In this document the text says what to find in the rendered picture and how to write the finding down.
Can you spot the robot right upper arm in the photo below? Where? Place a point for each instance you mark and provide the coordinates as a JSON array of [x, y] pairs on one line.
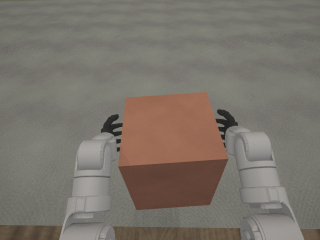
[[269, 226]]

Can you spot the right robot forearm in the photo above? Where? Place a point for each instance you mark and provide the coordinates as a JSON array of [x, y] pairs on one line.
[[260, 184]]

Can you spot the robot left upper arm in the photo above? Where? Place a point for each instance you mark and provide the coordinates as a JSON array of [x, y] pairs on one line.
[[89, 231]]

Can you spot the robot right hand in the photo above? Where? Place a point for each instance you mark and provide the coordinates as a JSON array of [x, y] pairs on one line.
[[227, 123]]

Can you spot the robot left hand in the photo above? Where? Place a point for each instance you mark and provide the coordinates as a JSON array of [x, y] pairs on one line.
[[108, 127]]

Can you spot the left robot forearm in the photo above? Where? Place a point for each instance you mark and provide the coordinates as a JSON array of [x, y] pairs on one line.
[[91, 183]]

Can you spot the carton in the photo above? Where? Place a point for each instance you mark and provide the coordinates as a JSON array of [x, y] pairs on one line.
[[171, 151]]

